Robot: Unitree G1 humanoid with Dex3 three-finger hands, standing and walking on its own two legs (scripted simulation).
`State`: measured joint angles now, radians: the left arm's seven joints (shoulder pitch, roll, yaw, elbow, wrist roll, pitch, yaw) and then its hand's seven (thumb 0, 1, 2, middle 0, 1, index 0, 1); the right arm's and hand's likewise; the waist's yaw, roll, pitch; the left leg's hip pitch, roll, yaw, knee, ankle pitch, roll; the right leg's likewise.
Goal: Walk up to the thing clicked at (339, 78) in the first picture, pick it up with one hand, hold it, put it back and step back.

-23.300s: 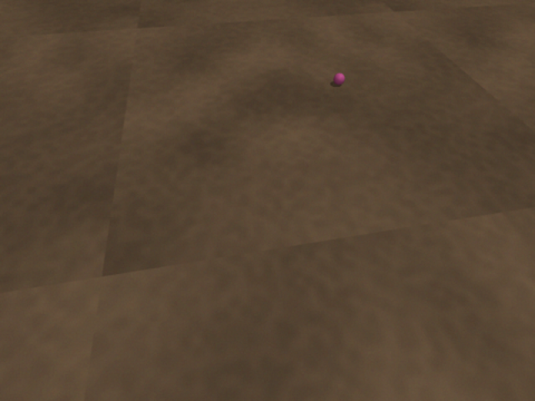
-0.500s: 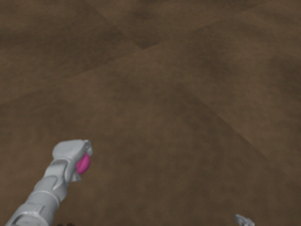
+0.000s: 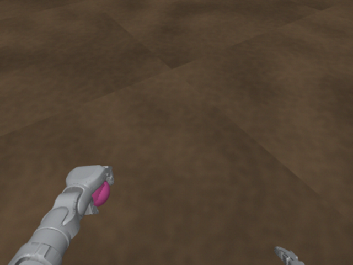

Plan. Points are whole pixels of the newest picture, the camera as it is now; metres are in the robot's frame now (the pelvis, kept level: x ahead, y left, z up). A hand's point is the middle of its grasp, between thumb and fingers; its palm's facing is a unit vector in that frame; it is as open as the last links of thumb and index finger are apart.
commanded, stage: hold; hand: left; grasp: from above
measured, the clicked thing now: (94, 191) +0.32 +0.22 -0.06
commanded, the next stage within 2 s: crouch in 1.26 s
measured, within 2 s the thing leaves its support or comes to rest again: neither
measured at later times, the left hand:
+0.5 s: hand (91, 199) +0.28 +0.21 -0.03, palm faces -0.43 -0.05 -0.90, open 9.9 cm
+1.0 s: hand (89, 200) +0.28 +0.22 -0.02, palm faces -0.44 -0.05 -0.90, open 9.9 cm
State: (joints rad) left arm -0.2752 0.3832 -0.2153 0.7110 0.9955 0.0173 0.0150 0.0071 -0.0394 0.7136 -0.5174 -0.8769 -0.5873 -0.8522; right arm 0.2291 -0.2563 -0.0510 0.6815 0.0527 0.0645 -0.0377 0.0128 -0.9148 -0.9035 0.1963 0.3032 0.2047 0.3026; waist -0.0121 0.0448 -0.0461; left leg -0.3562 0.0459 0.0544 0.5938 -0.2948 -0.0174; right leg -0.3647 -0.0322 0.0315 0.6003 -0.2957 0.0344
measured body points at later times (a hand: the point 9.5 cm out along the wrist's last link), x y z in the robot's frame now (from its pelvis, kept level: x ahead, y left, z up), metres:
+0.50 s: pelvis -0.01 +0.00 +0.01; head -0.01 -0.03 +0.46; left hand +0.30 +0.21 +0.03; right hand +0.13 -0.26 -0.11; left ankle +0.01 +0.13 -0.73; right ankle +0.01 -0.14 -0.73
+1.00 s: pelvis -0.01 +0.00 +0.01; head -0.01 -0.03 +0.46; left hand +0.30 +0.22 +0.03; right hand +0.14 -0.26 -0.10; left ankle +0.01 +0.13 -0.73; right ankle +0.01 -0.14 -0.73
